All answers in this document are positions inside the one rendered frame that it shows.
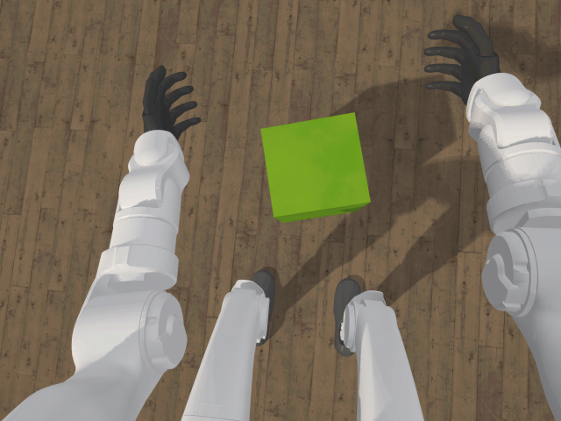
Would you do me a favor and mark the robot right shin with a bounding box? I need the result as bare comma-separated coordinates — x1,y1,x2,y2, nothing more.
340,290,397,348

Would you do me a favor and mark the robot left upper arm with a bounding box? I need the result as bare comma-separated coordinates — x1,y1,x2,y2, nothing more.
2,289,188,421

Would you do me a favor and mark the robot right thigh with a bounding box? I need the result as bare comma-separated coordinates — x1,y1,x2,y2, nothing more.
344,299,424,421

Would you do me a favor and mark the robot right hand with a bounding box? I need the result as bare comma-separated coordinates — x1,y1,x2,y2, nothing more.
423,15,501,106

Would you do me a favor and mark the robot right upper arm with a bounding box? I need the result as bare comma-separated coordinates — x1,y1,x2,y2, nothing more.
481,227,561,421

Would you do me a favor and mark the carton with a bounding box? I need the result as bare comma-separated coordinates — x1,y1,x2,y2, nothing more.
260,112,371,223

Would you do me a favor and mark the robot left hand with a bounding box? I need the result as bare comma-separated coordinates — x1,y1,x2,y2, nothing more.
142,65,201,141

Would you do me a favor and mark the left robot forearm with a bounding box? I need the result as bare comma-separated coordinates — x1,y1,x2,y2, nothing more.
72,130,190,362

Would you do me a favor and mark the right robot forearm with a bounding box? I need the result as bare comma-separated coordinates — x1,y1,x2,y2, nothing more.
466,73,561,235

